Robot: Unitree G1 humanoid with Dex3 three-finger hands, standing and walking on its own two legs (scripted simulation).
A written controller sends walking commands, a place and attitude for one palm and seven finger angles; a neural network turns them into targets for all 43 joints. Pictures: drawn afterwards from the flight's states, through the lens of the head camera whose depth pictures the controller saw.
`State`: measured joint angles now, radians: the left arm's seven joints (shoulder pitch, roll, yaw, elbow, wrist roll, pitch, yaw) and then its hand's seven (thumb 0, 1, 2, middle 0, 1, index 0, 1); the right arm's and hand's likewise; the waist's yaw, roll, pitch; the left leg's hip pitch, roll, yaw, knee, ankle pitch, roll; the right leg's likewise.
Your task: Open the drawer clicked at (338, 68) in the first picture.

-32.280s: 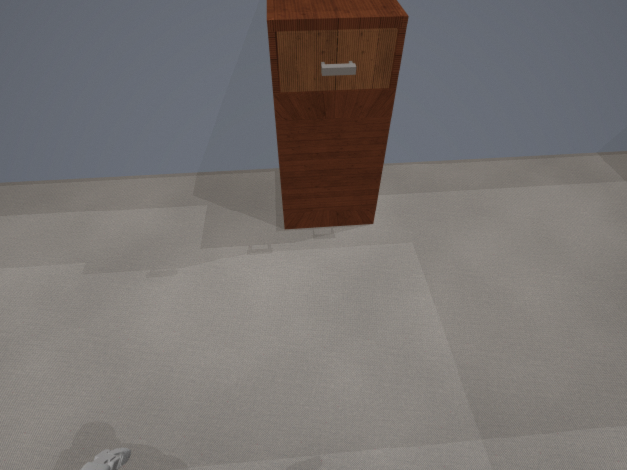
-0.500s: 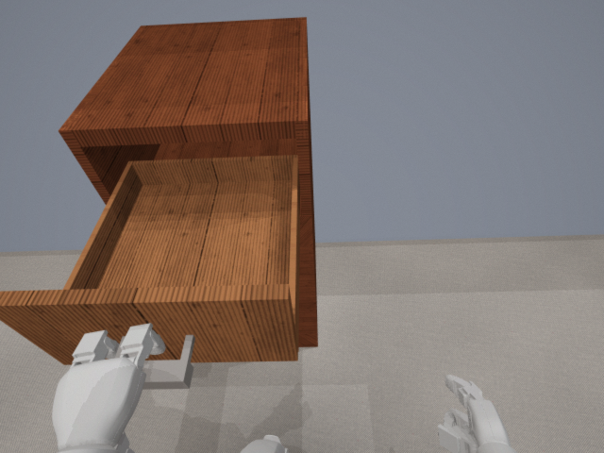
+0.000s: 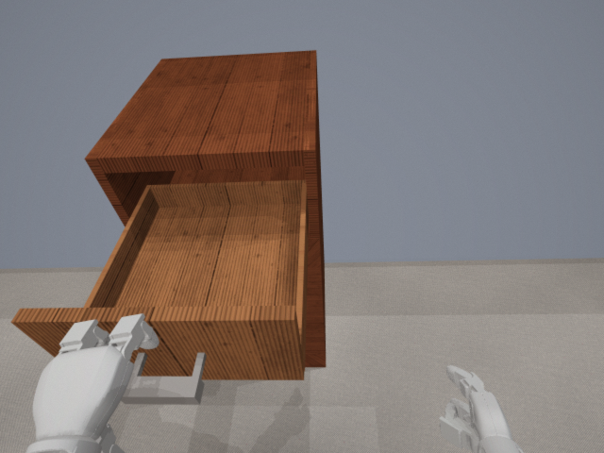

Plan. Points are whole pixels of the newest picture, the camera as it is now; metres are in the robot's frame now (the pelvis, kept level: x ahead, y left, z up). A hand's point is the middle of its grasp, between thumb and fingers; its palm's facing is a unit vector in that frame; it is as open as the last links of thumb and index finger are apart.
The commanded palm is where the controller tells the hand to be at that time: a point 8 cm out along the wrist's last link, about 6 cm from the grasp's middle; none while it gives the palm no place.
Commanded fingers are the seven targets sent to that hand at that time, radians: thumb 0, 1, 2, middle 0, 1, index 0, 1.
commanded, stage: lift the hand off the handle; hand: left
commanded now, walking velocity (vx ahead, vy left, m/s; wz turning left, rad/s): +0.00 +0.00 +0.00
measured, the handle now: (166, 374) +0.21 +0.22 +0.00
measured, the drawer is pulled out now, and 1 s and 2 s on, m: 0.30 0.30 0.30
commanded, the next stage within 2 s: draw the hand back to the body in 0.72 s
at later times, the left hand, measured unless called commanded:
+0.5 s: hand (85, 370) +0.16 +0.25 +0.13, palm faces +0.10 -0.12 -0.99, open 13.8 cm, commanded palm +0.13 +0.24 +0.19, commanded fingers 0.00 -0.50 0.30 -0.30 -1.20 -0.30 -1.20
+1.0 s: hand (78, 360) +0.16 +0.25 +0.15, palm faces +0.09 -0.11 -0.99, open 13.8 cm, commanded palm +0.14 +0.25 +0.21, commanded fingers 0.00 -0.50 0.30 -0.30 -1.20 -0.30 -1.20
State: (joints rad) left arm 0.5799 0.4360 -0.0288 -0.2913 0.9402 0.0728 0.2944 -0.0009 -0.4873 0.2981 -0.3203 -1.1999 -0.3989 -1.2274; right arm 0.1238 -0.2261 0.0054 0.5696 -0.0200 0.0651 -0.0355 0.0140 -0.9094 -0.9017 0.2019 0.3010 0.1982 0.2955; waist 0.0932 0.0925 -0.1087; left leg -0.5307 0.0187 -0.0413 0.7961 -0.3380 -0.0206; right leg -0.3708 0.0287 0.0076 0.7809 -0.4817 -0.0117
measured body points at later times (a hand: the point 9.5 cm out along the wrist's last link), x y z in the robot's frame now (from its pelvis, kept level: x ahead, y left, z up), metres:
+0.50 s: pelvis +0.01 +0.01 +0.02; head -0.01 -0.03 +0.46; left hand +0.15 +0.25 +0.18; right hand +0.24 -0.19 -0.06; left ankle +0.04 +0.13 -0.71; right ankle -0.05 -0.12 -0.71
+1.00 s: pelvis +0.00 +0.01 +0.02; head -0.01 -0.03 +0.47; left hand +0.15 +0.25 +0.20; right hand +0.23 -0.18 -0.06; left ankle +0.04 +0.13 -0.71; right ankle -0.05 -0.12 -0.71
